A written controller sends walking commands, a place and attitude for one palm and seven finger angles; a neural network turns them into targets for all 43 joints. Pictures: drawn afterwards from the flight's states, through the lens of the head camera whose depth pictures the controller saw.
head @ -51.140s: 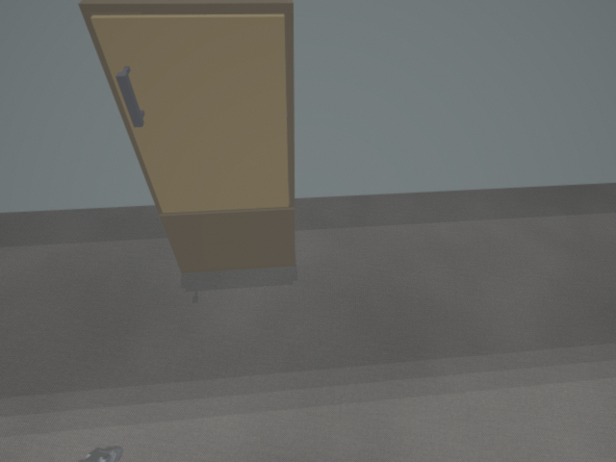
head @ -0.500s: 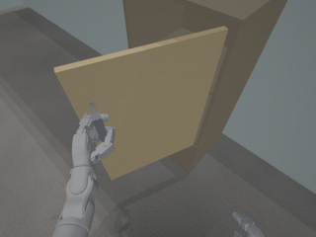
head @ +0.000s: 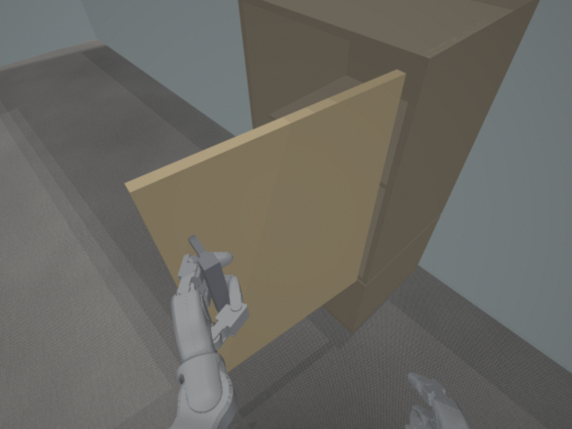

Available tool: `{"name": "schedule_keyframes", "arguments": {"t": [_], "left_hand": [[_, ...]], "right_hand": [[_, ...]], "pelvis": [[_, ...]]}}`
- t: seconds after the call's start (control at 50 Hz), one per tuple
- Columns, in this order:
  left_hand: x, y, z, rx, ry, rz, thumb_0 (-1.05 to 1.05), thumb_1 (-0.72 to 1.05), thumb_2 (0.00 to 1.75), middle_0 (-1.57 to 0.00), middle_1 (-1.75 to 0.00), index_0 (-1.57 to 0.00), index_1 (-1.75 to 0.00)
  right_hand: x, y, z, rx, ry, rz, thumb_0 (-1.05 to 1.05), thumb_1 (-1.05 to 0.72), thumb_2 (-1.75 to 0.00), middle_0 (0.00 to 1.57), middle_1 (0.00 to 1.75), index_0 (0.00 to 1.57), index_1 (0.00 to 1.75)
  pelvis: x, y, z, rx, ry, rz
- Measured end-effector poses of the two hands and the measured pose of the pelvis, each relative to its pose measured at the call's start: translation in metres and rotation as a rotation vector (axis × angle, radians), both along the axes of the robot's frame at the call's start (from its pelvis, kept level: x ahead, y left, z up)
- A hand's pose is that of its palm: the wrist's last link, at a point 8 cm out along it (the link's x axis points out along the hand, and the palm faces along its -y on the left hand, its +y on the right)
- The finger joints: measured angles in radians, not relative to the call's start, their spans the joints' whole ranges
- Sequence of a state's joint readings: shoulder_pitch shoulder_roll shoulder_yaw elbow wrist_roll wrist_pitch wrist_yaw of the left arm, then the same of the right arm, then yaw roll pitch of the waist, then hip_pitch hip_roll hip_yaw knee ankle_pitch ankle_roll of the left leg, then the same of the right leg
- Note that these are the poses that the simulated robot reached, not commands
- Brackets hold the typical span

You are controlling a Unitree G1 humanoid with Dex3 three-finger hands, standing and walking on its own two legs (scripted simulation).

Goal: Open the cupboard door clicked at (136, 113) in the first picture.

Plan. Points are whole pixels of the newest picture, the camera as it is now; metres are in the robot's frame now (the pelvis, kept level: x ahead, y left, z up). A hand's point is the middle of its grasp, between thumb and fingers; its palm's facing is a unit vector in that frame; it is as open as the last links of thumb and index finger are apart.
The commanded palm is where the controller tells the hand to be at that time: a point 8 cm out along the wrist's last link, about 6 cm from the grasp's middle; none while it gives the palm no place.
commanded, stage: open thumb and fingers to let go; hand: left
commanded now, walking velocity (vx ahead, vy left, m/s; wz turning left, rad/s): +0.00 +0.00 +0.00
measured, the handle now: (210, 277) +0.32 +0.12 +0.06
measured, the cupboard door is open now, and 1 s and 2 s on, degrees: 83 81 86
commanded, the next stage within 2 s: slide the hand sideways off the handle in 0.92 s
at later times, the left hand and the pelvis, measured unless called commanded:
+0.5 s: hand (232, 316) +0.26 +0.08 +0.06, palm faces +0.35 -0.94 -0.01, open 10.0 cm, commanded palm +0.22 +0.11 +0.06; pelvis -0.01 +0.00 -0.01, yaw +1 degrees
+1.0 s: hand (231, 304) +0.27 +0.08 +0.06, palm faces +0.28 -0.96 -0.01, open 15.2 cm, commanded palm +0.23 +0.11 +0.06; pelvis -0.02 +0.03 -0.01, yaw +0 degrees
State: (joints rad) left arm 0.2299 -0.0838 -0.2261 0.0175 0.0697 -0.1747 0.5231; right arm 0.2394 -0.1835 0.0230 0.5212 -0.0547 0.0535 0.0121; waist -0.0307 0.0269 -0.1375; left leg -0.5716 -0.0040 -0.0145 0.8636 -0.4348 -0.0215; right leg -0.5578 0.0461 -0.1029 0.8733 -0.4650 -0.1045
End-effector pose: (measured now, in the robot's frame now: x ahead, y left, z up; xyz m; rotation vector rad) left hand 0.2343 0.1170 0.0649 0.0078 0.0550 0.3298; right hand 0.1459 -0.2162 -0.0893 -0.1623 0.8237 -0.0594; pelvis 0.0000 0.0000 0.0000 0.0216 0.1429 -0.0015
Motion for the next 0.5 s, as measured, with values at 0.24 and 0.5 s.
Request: {"name": "schedule_keyframes", "arguments": {"t": [0.24,0.5], "left_hand": [[-0.005,-0.008,-0.005,0.004,-0.008,0.009,-0.01,0.64,0.78,-0.35,-1.32,-0.37,-1.33],[-0.015,0.005,-0.003,-0.003,-0.017,0.030,0.00,0.07,0.55,-0.34,-1.26,-0.36,-1.26]], "right_hand": [[0.012,-0.011,-0.003,-0.016,-0.060,0.018,0.01,-0.91,-0.90,0.20,0.30,0.20,0.30],[0.016,0.008,0.000,0.014,-0.086,0.051,0.01,-0.91,-0.90,0.20,0.30,0.20,0.30]], "pelvis": [[-0.008,-0.007,-0.005,0.004,0.007,0.017],[-0.011,-0.001,-0.005,0.001,0.004,0.020]]}}
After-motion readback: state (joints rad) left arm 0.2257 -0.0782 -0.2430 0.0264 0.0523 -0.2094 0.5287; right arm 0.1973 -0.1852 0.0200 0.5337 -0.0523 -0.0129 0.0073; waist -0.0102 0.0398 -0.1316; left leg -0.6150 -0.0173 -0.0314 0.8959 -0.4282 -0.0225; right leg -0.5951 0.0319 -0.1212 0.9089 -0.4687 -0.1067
